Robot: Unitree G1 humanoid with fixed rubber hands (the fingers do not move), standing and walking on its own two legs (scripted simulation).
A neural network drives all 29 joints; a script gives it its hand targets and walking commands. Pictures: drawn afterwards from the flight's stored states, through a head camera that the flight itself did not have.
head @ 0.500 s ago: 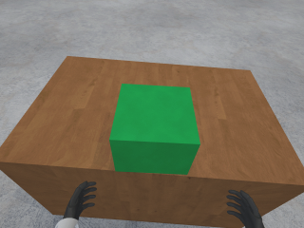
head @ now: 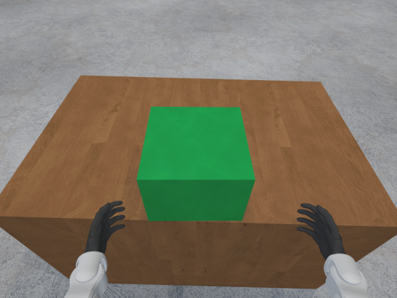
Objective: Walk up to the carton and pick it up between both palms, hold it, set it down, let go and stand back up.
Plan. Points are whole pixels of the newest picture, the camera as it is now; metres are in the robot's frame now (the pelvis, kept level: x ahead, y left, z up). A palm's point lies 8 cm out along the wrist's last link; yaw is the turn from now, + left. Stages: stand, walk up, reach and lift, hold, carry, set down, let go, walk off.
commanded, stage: reach and lift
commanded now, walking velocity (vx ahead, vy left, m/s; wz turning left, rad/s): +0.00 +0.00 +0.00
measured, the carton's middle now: (195, 162) +0.49 +0.02 -0.03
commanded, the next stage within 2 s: none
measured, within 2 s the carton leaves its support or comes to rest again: neither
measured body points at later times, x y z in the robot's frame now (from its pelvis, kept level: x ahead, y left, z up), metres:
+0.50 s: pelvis -0.01 -0.01 +0.00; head +0.03 -0.03 +0.44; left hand +0.36 +0.22 +0.02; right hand +0.38 -0.25 +0.02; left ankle -0.03 +0.12 -0.73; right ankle +0.02 -0.10 -0.73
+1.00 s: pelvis -0.01 +0.00 +0.00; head +0.06 -0.02 +0.44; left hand +0.43 +0.21 +0.06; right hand +0.44 -0.26 +0.06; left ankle -0.03 +0.12 -0.73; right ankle +0.03 -0.10 -0.73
